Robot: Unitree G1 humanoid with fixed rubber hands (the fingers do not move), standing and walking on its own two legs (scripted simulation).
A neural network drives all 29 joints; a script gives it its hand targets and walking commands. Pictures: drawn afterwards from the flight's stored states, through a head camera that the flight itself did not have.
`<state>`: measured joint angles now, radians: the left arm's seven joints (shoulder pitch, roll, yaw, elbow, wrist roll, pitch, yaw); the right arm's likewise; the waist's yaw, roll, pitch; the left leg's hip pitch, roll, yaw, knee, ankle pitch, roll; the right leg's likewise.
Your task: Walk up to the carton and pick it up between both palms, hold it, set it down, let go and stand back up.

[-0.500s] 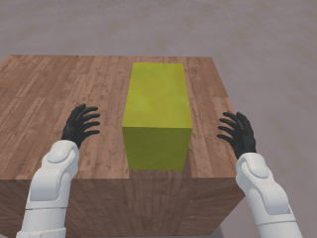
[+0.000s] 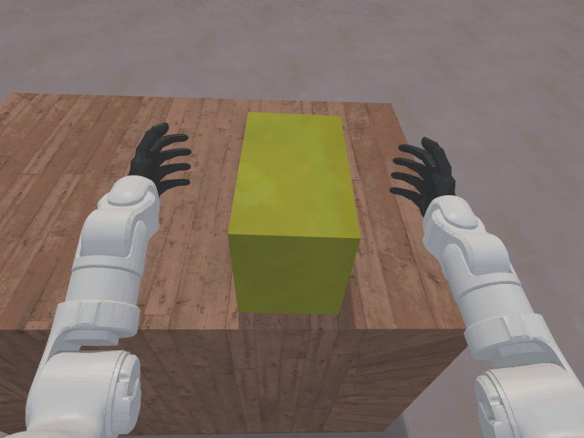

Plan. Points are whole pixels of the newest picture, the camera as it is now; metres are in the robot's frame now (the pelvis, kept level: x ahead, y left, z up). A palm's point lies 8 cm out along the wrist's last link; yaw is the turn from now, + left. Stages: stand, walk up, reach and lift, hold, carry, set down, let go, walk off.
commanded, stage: reach and lift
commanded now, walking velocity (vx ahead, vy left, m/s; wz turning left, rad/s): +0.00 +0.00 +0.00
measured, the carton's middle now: (291, 210) +0.49 +0.04 +0.03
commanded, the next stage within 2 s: none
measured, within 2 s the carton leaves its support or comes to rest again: neither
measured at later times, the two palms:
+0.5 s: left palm (166, 134) +0.46 +0.22 +0.19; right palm (427, 145) +0.47 -0.14 +0.19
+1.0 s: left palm (177, 200) +0.44 +0.21 +0.08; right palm (398, 207) +0.45 -0.12 +0.09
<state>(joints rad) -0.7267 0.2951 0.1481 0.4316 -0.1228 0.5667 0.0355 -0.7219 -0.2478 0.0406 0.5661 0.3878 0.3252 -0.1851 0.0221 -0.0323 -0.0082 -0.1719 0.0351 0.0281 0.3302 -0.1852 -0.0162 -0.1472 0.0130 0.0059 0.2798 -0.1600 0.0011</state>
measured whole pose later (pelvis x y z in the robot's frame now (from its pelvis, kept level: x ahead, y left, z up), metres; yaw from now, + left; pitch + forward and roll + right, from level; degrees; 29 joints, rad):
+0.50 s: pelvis +0.01 +0.00 +0.00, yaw +0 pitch +9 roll -1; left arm -1.14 0.34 0.07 1.06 -0.15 0.31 0.06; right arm -1.12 -0.24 0.03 1.04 0.37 0.25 -0.17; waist 0.01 -0.02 -0.12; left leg -0.35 0.05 0.01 0.39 -0.20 -0.02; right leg -0.30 0.03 -0.01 0.29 -0.16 0.00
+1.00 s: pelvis +0.00 +0.00 -0.01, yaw +0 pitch +18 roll -2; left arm -1.05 0.26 0.07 1.38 -0.15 -0.15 0.07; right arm -1.02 -0.14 -0.07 1.26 0.21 -0.07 -0.11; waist 0.01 -0.02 -0.21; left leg -0.58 0.05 0.00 0.48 -0.21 -0.02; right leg -0.52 0.03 -0.02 0.37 -0.16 0.00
